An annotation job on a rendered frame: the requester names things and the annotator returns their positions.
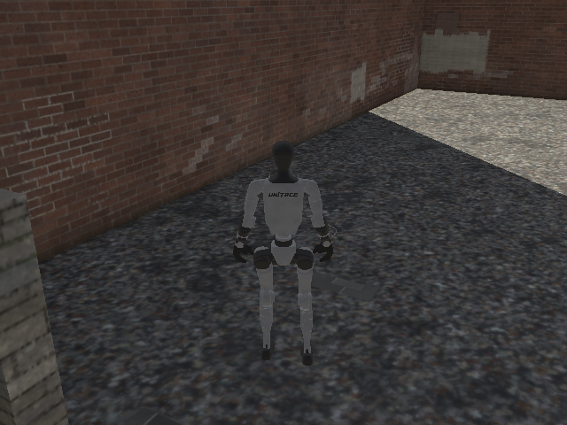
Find robot left upper arm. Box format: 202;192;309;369
242;179;265;228

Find robot right upper arm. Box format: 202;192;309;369
302;179;325;228

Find left robot forearm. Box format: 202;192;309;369
235;215;251;248

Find right robot shin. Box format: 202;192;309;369
300;293;313;353

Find robot left foot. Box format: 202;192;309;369
261;337;275;360

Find right robot forearm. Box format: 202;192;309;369
316;214;332;247

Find robot left hand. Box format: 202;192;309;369
233;245;253;263

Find robot right hand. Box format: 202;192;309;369
313;243;334;262

